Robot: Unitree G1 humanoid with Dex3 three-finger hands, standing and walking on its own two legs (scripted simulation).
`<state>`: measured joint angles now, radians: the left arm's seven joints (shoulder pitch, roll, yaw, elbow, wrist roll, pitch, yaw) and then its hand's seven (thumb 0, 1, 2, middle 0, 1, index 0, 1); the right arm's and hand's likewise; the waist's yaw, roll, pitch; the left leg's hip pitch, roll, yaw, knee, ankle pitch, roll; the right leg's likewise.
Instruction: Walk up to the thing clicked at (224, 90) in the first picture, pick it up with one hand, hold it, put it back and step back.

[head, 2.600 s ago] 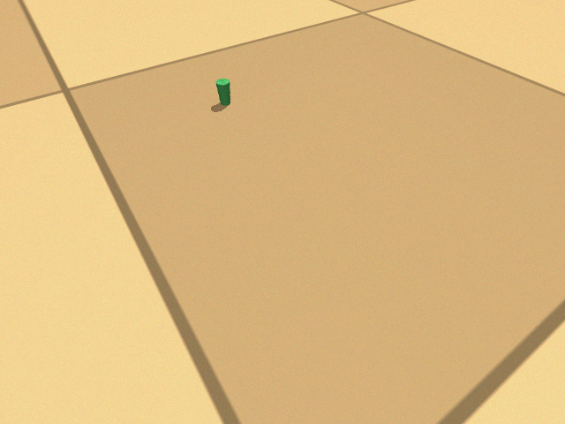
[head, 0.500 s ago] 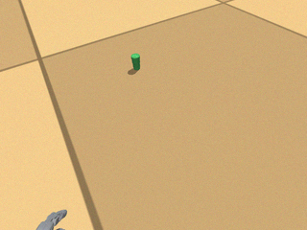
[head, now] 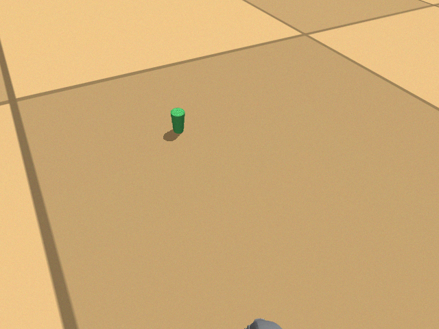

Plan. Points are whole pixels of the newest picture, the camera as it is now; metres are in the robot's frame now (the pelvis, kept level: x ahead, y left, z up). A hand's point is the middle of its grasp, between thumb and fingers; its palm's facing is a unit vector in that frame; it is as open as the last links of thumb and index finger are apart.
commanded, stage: walk up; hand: left
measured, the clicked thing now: (178, 121) +1.48 +0.18 -0.69
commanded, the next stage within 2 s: none
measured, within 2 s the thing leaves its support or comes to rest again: neither
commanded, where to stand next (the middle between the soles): +1.17 -0.03 m, yaw +3 degrees
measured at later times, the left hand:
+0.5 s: hand (122, 236) +0.36 +0.22 -0.12, palm faces -0.01 -0.92 -0.38, open 7.4 cm
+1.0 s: hand (129, 167) +0.59 +0.25 -0.14, palm faces -0.07 -0.94 -0.33, open 7.4 cm
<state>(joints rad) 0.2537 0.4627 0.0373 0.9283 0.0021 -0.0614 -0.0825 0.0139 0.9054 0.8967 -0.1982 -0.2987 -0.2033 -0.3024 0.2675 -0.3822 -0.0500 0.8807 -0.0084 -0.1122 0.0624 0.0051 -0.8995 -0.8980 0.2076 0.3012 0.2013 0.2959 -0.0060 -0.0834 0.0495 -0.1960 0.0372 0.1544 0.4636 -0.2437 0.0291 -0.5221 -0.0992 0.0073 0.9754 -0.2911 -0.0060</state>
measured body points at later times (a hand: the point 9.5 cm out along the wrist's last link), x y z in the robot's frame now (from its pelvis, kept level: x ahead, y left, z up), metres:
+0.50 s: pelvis +0.28 -0.05 +0.00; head +0.30 -0.07 +0.45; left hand +0.36 +0.26 -0.09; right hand +0.37 -0.37 -0.12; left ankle +0.35 +0.11 -0.68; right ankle +0.28 -0.15 -0.74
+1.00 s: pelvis +0.53 -0.02 +0.00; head +0.54 -0.01 +0.45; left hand +0.59 +0.30 -0.12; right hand +0.59 -0.34 -0.10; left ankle +0.52 +0.09 -0.74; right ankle +0.64 -0.19 -0.70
